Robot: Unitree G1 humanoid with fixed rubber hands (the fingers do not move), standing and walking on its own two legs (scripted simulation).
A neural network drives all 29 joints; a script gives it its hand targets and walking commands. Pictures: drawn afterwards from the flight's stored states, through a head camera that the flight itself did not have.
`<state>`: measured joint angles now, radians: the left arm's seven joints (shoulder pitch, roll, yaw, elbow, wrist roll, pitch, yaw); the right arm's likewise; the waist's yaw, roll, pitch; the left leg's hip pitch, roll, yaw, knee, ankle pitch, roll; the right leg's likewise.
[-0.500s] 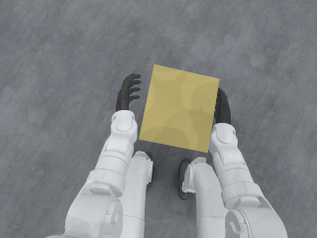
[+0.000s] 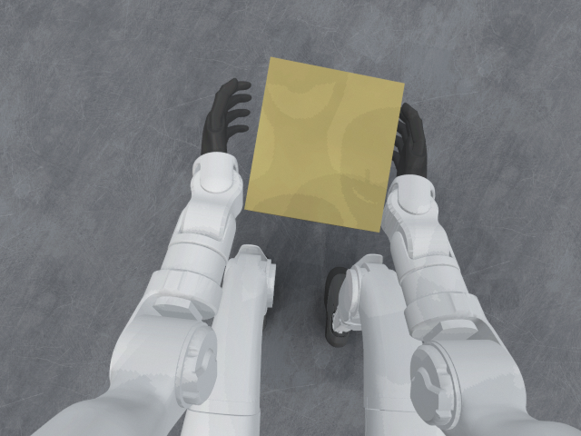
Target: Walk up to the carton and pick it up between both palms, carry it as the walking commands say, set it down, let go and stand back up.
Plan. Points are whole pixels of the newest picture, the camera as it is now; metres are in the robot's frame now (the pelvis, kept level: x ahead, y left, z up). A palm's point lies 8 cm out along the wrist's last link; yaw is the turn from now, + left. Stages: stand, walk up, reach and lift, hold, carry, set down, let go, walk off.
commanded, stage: set down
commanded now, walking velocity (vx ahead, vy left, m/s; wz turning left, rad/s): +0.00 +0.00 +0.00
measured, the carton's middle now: (310, 164) +0.44 +0.00 -0.20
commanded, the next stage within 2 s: none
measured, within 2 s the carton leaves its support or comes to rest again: neither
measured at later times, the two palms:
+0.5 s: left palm (241, 136) +0.48 +0.11 -0.23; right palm (393, 156) +0.46 -0.13 -0.22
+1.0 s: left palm (241, 130) +0.51 +0.12 -0.31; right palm (372, 148) +0.49 -0.12 -0.31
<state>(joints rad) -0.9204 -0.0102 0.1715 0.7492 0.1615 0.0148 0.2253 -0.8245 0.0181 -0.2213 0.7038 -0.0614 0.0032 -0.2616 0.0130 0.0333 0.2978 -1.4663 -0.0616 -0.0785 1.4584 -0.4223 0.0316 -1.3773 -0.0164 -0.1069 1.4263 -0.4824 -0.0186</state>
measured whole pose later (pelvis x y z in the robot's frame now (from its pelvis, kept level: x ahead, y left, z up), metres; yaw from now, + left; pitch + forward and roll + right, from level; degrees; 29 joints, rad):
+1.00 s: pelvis -0.02 -0.01 -0.16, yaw -2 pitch +26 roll -5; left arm -1.41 0.11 0.31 0.83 0.20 0.25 0.08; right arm -1.29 0.00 -0.45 0.71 -0.05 0.24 -0.24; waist 0.04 -0.02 0.53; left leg -1.94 -0.06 -0.07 2.01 -0.51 0.01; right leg -1.86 0.05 -0.09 1.99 -0.59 -0.01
